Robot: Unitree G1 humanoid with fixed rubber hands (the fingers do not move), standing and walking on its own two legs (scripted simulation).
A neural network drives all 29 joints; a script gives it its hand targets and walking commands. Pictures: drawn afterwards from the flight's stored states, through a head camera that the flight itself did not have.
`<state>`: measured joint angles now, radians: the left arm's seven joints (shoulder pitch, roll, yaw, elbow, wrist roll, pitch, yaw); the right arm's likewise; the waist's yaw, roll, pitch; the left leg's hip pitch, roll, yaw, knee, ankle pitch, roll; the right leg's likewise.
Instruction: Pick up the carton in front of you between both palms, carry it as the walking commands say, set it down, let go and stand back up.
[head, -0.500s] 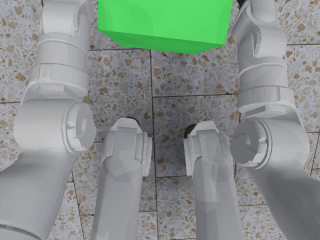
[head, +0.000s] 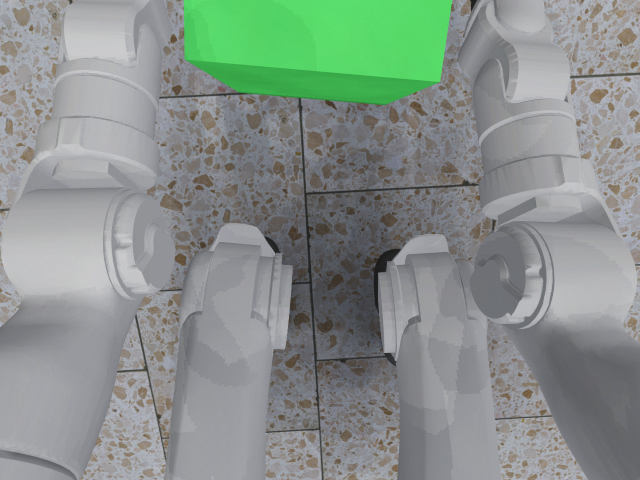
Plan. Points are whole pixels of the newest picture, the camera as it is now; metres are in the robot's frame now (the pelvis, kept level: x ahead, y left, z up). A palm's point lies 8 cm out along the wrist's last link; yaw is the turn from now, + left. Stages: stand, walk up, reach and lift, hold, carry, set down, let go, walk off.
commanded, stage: set down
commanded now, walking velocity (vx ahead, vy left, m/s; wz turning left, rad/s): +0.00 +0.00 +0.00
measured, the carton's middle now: out of the picture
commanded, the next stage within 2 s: let go in 2.00 s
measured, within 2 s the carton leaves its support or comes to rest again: neither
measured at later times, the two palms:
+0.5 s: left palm out of the picture +0.55 +0.20 -0.17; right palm out of the picture +0.55 -0.11 -0.17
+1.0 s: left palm out of the picture +0.56 +0.24 -0.19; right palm out of the picture +0.56 -0.15 -0.19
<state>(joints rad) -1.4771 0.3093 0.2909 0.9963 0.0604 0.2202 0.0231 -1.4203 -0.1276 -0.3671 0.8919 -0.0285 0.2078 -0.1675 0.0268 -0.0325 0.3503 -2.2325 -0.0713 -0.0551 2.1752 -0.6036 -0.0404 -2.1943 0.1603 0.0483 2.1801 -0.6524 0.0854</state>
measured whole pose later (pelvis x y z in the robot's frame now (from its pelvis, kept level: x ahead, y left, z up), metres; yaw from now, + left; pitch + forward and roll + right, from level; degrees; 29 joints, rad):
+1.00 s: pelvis -0.01 +0.00 -0.02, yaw -1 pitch +32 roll -2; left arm -1.58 0.52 0.09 1.17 -0.20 0.08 0.03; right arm -1.52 -0.34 -0.14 1.05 0.21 0.10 -0.14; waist 0.01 -0.03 0.50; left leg -2.21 -0.02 -0.03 2.26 -0.61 -0.01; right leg -2.18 0.09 0.01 2.25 -0.65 0.06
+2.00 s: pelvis +0.02 +0.01 +0.23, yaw +1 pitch +47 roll -2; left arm -1.31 0.39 0.31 0.97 0.03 0.20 -0.05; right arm -1.22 -0.20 -0.33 0.82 0.00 0.21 -0.10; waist -0.01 -0.01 -0.02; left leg -1.73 -0.04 -0.05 1.27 -0.36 0.00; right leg -1.70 0.06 0.04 1.26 -0.39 0.04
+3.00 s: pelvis +0.11 +0.00 +0.39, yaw +2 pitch +2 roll +0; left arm 0.22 0.21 0.06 0.45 0.00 0.03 -0.06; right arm 0.22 -0.21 -0.05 0.45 0.00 0.03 0.07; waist 0.00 -0.01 0.04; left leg -0.23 -0.03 -0.05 0.43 -0.23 0.00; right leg -0.21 0.02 0.06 0.43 -0.26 0.00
